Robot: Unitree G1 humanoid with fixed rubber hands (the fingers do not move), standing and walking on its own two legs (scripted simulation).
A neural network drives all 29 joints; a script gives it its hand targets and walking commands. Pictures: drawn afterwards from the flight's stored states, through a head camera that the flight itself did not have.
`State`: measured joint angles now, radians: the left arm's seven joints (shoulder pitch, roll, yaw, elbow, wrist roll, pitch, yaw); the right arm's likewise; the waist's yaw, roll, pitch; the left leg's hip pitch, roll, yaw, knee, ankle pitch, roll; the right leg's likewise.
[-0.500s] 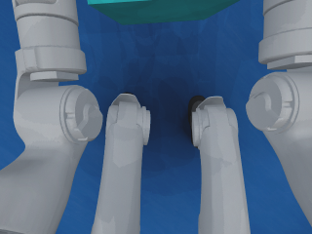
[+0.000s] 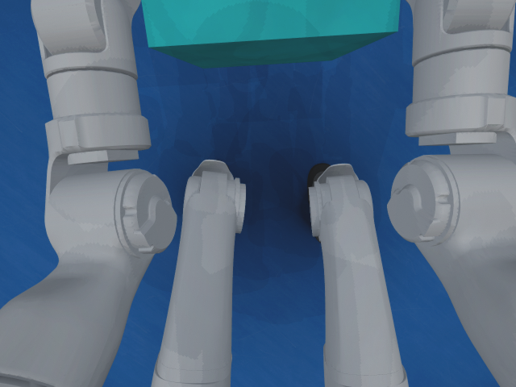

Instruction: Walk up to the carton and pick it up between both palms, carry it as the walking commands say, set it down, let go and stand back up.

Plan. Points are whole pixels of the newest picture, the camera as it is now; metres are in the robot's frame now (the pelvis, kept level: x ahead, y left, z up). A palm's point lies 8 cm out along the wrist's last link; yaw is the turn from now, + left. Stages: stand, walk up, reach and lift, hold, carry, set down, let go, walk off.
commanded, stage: reach and lift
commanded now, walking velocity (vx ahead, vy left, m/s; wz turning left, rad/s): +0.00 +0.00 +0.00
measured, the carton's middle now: out of the picture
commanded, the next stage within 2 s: none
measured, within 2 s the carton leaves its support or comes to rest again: neither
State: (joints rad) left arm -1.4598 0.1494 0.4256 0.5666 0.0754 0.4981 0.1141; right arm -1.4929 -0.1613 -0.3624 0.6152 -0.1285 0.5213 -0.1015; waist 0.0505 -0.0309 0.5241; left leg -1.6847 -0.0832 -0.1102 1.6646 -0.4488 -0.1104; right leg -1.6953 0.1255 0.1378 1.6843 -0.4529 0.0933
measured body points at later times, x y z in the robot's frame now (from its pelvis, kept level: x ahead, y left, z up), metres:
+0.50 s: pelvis +0.00 +0.00 +0.05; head +0.33 +0.01 +0.34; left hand +0.55 +0.18 -0.03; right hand +0.57 -0.11 -0.04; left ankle +0.14 +0.15 -0.49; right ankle +0.14 -0.14 -0.49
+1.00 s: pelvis +0.00 -0.01 +0.10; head +0.30 +0.02 +0.43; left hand +0.51 +0.18 +0.03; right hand +0.54 -0.11 +0.03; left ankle +0.14 +0.15 -0.49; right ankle +0.14 -0.14 -0.49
